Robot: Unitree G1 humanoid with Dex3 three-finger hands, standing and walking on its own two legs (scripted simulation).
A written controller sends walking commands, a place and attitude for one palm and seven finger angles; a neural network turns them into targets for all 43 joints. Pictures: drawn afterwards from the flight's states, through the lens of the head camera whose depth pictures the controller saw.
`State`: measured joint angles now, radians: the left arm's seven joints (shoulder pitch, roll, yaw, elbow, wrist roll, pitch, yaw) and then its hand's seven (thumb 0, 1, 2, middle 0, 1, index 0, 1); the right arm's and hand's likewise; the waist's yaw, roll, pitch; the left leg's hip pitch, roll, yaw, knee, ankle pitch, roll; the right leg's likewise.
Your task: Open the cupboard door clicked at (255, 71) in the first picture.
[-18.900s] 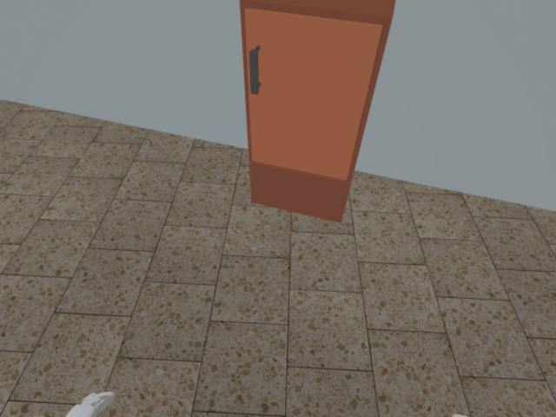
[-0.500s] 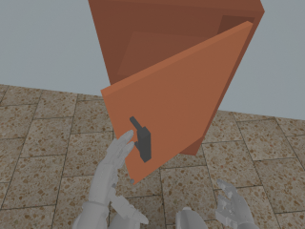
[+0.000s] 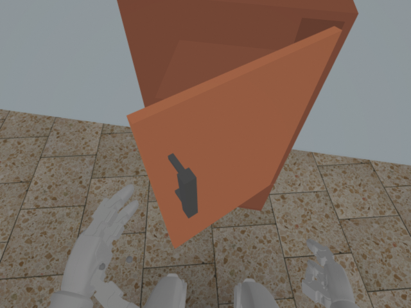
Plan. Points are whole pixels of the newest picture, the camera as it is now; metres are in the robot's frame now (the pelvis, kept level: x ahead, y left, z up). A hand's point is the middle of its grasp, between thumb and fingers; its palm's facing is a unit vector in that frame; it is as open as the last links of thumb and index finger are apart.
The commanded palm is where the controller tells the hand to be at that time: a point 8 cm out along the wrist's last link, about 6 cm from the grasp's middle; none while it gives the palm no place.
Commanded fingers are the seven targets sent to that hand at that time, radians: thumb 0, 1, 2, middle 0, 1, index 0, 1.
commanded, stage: slide the hand sideways off the handle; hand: left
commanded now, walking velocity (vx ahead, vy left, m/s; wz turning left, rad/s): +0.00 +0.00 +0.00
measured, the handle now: (182, 187) +0.32 +0.07 +0.06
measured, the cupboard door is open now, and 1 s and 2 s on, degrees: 44 44 44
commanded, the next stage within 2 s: draw the hand back to the body in 0.02 s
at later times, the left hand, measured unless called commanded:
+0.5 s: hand (83, 259) +0.18 +0.18 +0.12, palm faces -0.12 -0.99 -0.06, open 16.4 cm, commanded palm +0.16 +0.24 +0.14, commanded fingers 0.00 -0.50 0.30 -0.15 -0.30 -0.15 -0.30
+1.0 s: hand out of the picture +0.21 +0.25 +0.20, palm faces +0.31 -0.87 -0.39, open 13.0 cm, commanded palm +0.17 +0.30 +0.23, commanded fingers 0.00 0.38 0.68 -0.18 -0.30 -0.18 -0.30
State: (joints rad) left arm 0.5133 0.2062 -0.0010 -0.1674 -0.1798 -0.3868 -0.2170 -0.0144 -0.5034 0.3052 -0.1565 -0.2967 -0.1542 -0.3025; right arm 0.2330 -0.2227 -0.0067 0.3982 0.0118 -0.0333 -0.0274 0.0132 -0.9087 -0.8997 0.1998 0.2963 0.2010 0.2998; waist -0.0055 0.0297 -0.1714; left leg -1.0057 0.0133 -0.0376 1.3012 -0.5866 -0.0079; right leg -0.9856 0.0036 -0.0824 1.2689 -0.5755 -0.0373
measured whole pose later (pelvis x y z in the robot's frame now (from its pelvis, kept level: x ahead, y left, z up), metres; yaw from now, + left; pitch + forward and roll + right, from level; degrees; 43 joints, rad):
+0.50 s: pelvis +0.00 +0.02 +0.03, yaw +0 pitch +11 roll -3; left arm 0.59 0.26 0.06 -0.33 -0.24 -0.22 -0.23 -0.01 -0.50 0.31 -0.15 -0.30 -0.15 -0.30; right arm 0.28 -0.21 0.04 0.36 0.04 -0.04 -0.05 0.01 -0.91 -0.90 0.20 0.30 0.20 0.30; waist -0.01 0.05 -0.16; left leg -0.80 0.00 -0.03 1.14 -0.53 0.03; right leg -0.77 0.00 -0.07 1.08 -0.49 0.00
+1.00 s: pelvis +0.03 +0.03 +0.09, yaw +0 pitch +2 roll -2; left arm 0.60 0.34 0.16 -0.45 -0.04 0.02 0.15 -0.01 0.04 0.54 -0.18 -0.30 -0.17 -0.30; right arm 0.29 -0.22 0.07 0.49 0.02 -0.08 -0.12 0.01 -0.91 -0.90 0.20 0.30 0.20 0.30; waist 0.04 0.06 -0.09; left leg -0.39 -0.01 -0.01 0.76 -0.41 0.03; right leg -0.36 -0.01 -0.05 0.71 -0.38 0.01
